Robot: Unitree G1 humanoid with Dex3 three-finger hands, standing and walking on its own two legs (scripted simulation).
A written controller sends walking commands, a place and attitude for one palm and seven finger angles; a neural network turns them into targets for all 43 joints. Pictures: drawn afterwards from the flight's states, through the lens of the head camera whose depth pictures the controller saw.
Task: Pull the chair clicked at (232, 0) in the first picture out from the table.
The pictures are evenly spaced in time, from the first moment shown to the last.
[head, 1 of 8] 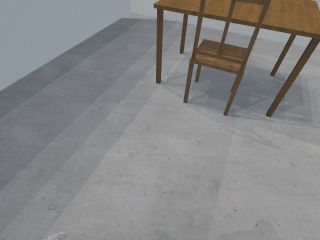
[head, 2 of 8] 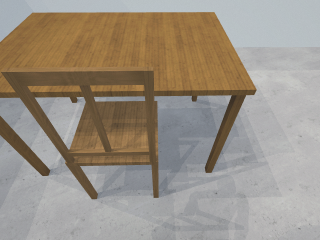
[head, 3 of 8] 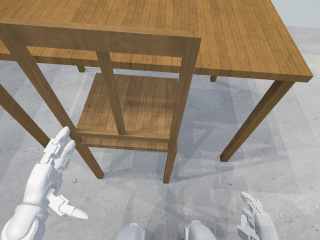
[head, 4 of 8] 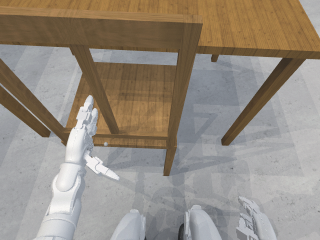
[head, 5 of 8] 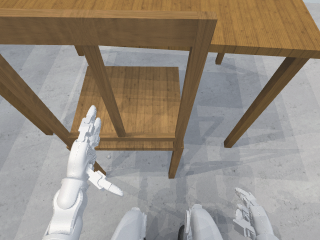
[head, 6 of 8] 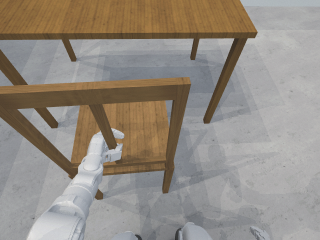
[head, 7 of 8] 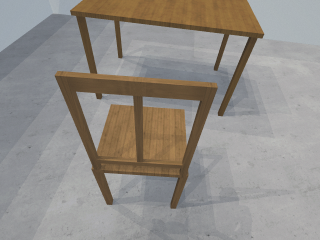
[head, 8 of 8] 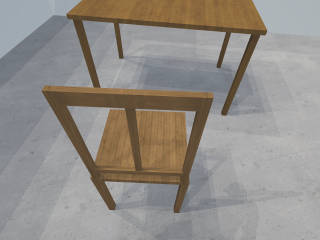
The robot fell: no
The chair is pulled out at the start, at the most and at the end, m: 0.00 0.71 0.71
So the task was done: yes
